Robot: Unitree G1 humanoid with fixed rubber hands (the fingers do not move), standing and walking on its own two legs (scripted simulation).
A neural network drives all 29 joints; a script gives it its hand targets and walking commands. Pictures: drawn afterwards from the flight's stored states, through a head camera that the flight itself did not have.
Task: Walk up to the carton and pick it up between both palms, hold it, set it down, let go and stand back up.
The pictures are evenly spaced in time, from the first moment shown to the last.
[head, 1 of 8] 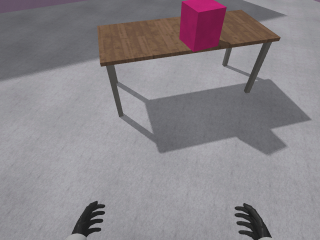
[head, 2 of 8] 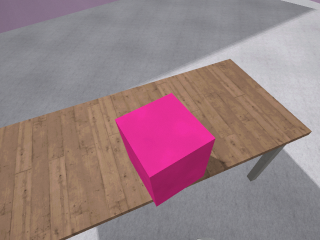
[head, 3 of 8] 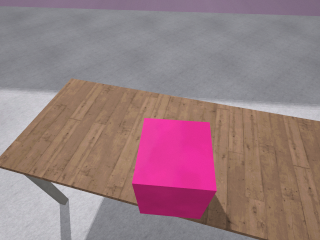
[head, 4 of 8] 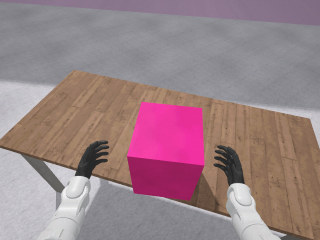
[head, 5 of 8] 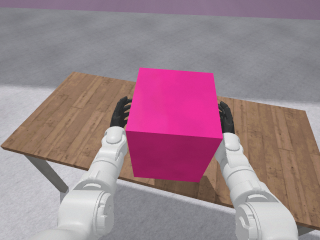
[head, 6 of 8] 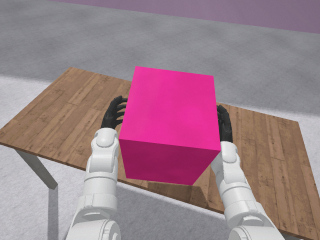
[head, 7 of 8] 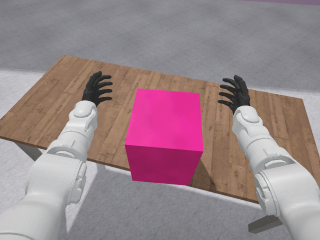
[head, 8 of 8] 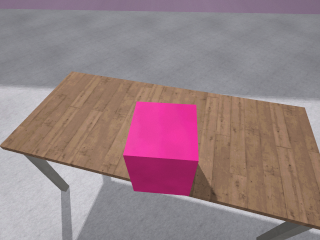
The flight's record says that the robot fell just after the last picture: no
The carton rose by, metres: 0.25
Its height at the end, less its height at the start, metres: +0.00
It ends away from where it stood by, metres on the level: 0.02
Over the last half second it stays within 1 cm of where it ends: yes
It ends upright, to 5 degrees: yes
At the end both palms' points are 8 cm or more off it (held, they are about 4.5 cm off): yes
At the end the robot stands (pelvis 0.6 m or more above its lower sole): yes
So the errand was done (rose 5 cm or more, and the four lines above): yes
